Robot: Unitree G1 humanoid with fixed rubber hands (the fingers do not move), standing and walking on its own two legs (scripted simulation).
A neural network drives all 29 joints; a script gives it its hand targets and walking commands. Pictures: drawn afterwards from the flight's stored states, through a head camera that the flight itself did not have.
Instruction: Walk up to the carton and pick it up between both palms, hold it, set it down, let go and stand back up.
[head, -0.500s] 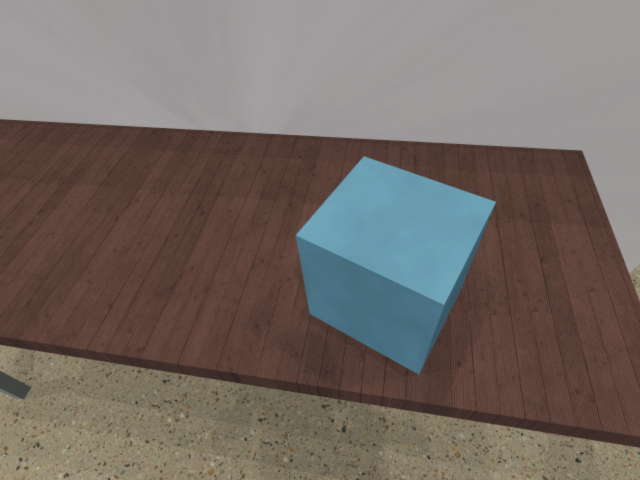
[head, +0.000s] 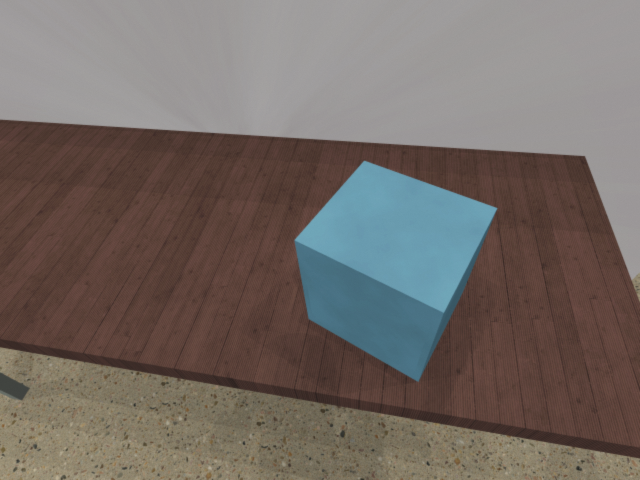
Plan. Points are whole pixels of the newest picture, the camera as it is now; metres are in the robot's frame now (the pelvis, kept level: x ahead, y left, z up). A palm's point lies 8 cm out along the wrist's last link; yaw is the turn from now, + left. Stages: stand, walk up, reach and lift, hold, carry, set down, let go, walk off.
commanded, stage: walk up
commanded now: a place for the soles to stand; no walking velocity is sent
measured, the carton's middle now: (391, 270) +0.39 -0.06 +0.01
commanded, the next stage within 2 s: reach and lift in 0.02 s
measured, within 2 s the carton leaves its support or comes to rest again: neither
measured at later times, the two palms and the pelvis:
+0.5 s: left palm out of the picture +0.09 +0.30 -0.09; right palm out of the picture +0.04 -0.26 -0.08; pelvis -0.06 +0.02 -0.01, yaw -5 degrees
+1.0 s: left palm out of the picture +0.10 +0.28 -0.04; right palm out of the picture +0.07 -0.22 -0.06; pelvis -0.09 +0.01 -0.02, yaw -2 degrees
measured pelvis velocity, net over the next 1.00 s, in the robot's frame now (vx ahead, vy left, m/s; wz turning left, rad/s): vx -0.09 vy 0.01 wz -0.03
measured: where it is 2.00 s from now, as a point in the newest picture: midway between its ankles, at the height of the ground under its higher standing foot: outside the picture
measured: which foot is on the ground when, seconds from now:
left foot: down 0.00-1.00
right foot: down 0.00-1.00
